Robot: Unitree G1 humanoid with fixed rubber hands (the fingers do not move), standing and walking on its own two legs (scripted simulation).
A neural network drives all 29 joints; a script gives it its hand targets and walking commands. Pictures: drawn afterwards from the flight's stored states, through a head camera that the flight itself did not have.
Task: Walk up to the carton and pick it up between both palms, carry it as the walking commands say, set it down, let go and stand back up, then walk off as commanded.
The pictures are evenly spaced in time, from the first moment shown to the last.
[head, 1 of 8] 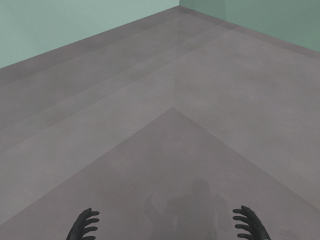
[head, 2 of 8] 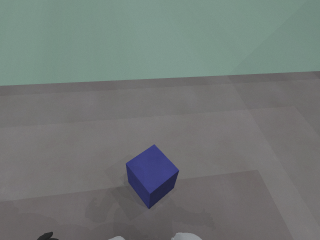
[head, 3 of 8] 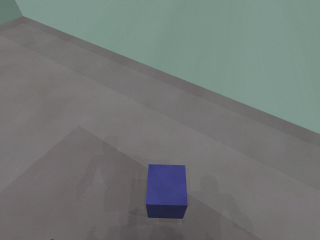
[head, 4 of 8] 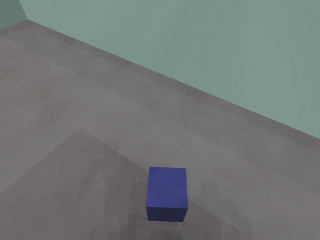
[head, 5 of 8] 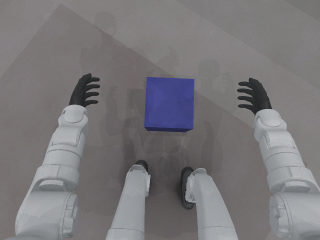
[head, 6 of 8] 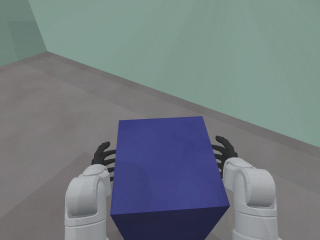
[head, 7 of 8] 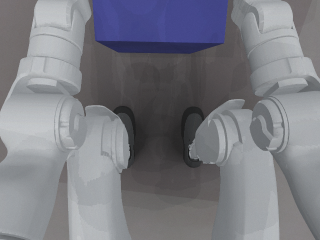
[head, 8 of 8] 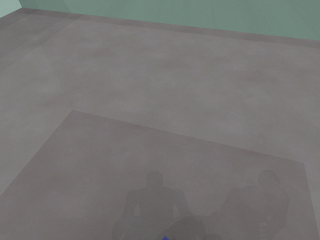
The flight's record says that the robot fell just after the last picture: no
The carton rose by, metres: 0.68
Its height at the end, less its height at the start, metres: +0.03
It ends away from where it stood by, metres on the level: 1.29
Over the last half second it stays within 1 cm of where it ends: no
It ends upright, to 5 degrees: no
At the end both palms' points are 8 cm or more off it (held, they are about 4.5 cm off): yes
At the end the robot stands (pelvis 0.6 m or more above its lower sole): yes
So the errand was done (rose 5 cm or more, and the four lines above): no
